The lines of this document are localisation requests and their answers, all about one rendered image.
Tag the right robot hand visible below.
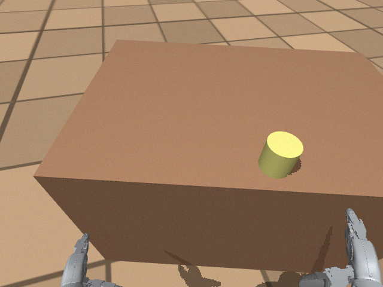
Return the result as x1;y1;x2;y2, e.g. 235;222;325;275
299;208;382;287

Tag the can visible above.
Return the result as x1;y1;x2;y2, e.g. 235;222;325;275
258;132;303;179

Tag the left robot hand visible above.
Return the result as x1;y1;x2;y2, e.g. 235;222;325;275
60;233;122;287

